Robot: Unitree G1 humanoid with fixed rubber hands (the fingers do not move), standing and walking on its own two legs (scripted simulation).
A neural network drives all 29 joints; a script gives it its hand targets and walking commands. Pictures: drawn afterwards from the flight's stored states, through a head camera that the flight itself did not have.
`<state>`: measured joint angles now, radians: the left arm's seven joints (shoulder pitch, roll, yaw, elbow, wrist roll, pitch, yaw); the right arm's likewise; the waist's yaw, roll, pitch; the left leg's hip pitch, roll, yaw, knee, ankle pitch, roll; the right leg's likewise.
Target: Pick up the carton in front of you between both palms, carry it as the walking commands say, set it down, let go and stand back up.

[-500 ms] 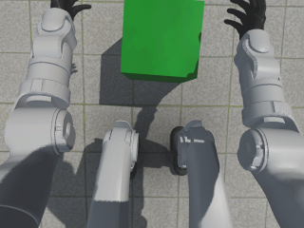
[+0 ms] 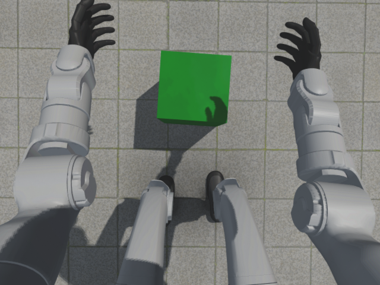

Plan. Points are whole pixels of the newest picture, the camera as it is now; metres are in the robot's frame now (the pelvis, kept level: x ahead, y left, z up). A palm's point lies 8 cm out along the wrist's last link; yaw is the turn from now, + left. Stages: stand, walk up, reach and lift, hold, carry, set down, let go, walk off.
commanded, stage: let go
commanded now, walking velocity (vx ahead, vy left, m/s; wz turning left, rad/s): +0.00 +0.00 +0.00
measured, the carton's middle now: (192, 94) +0.51 -0.01 -0.50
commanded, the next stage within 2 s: stand in 1.30 s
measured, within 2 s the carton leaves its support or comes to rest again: neither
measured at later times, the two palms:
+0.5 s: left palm (32, 118) +0.38 +0.22 +0.01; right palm (374, 134) +0.36 -0.23 +0.01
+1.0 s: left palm out of the picture +0.25 +0.24 +0.09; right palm out of the picture +0.24 -0.22 +0.09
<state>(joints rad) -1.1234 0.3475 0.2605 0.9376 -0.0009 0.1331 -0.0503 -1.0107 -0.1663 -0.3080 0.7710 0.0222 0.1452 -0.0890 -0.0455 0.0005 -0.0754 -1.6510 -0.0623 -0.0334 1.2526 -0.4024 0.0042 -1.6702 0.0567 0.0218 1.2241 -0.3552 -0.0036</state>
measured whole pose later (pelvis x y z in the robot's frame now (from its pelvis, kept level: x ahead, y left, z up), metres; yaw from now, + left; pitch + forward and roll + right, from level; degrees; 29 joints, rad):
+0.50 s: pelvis +0.06 -0.01 +0.11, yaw +1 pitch +28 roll +0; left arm -0.35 0.22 0.18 0.66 0.04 0.02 -0.04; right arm -0.28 -0.17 -0.14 0.61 -0.03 0.03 0.02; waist -0.03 -0.03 -0.07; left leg -0.91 -0.05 -0.05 0.75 -0.32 0.00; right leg -0.94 0.05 0.03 0.75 -0.29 -0.02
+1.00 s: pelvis +0.09 +0.01 +0.15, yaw +0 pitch -2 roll +0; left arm 0.23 0.21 0.03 0.45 0.00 0.09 -0.06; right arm 0.24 -0.22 -0.04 0.44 -0.01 0.09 0.08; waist -0.01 0.02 0.06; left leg -0.12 -0.05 -0.04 0.43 -0.27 0.03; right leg -0.15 0.03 0.06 0.42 -0.24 0.00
